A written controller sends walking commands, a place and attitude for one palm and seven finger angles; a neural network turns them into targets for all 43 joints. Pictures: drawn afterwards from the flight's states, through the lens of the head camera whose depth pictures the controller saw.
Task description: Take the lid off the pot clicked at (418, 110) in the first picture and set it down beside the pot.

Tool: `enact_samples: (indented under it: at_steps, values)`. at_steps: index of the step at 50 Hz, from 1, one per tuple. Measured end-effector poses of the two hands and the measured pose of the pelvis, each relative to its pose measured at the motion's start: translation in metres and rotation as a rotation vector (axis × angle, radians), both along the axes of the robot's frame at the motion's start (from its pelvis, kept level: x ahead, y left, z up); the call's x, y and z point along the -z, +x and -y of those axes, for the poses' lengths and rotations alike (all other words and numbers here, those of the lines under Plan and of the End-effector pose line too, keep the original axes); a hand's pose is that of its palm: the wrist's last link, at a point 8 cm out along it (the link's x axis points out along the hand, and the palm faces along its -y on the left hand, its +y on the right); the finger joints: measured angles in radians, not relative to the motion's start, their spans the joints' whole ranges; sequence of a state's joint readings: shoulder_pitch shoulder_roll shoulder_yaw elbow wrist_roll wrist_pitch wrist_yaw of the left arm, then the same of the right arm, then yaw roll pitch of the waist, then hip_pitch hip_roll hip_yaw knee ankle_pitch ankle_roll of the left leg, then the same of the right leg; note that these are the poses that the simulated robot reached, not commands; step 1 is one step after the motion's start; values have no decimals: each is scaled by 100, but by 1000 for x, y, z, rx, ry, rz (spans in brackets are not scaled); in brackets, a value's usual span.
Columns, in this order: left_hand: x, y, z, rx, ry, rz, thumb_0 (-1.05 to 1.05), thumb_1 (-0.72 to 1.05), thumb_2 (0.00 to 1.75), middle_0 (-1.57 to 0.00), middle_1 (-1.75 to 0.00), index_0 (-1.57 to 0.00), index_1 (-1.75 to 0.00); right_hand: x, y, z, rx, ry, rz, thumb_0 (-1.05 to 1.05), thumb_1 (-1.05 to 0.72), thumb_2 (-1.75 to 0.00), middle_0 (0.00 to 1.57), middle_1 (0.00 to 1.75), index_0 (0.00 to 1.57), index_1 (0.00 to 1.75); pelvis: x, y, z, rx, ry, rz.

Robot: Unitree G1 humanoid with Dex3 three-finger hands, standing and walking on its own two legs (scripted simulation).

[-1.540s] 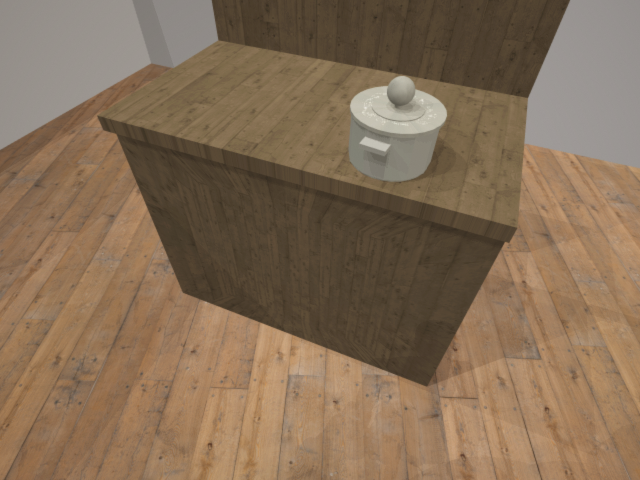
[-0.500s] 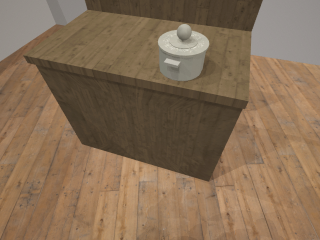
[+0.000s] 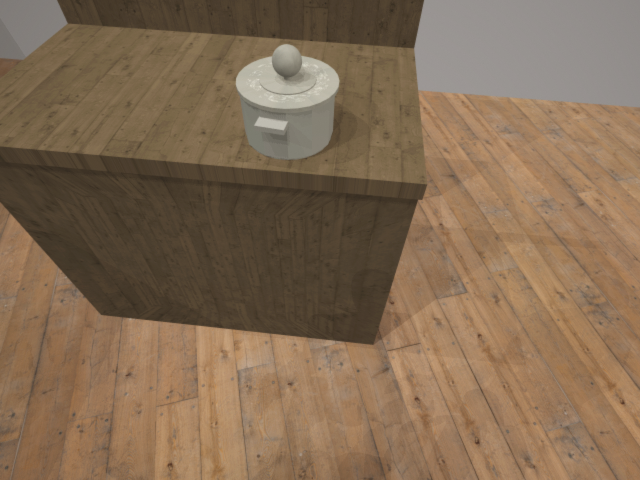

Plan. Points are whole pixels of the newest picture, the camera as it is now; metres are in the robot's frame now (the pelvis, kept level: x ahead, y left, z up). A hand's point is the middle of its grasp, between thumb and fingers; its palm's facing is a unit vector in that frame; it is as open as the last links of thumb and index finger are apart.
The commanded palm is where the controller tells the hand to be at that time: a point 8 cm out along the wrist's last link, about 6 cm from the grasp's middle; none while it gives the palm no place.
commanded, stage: take the last steps up to it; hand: left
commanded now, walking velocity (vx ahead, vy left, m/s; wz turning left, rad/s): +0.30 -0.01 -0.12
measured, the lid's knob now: (287, 61) +0.73 +0.11 +0.14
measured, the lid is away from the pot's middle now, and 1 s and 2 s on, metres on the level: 0.00 0.00 0.00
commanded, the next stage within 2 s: come to a stop and stand still in 0.66 s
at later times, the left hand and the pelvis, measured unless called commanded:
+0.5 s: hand out of the picture +0.09 +0.18 -0.20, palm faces -0.01 -0.99 -0.13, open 7.4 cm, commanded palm none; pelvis +0.11 +0.01 -0.01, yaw -4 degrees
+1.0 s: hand (252, 359) +0.32 +0.14 -0.16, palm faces +0.01 -0.97 -0.24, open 7.2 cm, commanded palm none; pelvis +0.22 -0.04 +0.00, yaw -2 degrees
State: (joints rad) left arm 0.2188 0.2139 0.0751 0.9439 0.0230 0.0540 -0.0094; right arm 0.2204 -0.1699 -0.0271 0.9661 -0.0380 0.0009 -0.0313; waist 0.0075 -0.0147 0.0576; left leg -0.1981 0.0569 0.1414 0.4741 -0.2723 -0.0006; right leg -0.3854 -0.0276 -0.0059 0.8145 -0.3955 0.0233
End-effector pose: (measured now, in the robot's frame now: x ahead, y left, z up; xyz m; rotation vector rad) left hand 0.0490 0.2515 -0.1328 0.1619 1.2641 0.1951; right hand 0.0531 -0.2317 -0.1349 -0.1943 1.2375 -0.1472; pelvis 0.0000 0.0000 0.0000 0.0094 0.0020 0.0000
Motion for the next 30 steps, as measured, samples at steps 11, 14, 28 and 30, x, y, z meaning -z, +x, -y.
enact_samples:
  at_steps: [11, 14, 28, 30]
  values:
    - [-1, 6, 43, 25, -18, -24, 1, 91, 90, -20, -30, -20, -30, 11, -30, 28, 82, 34, -150, 1, -91, -90, 20, 30, 20, 30, 0, 32, 19, 32, -16, 3]
    - [3, -1, 49, 24, -50, -82, 1, 91, 90, -20, -30, -20, -30, 2, -13, 29, 101, 21, -123, 1, -91, -90, 20, 30, 20, 30, -3, 47, 17, 40, -14, 5]
    - [25, 80, 16, 49, -87, -126, 1, 91, 90, -20, -30, -20, -30, -1, 68, -19, 115, 6, -34, 0, -91, -90, 20, 30, 20, 30, 4, 127, -9, 67, -3, 24]
    - [16, 110, 15, 54, -76, -68, 1, 91, 90, -20, -30, -20, -30, -2, 66, -27, 120, 32, -71, 0, -91, -90, 20, 30, 20, 30, -1, 137, -8, 66, 3, 19]
